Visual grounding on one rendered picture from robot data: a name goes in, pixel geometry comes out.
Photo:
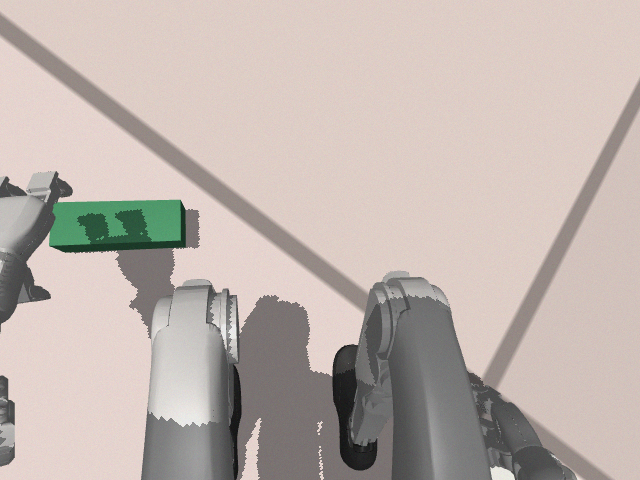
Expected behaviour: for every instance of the left robot hand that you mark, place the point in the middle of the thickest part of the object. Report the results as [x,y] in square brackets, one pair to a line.
[26,220]

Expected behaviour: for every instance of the left robot arm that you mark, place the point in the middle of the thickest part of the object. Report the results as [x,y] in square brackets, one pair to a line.
[12,275]

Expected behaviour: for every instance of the carton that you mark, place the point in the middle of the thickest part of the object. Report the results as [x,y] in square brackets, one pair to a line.
[118,225]

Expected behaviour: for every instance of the right robot hand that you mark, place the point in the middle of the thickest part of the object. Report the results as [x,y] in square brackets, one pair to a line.
[509,432]

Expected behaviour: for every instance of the right robot arm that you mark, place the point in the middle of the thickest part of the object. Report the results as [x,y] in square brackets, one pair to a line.
[538,463]

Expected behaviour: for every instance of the right robot foot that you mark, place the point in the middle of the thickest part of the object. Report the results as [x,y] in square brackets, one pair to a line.
[344,381]

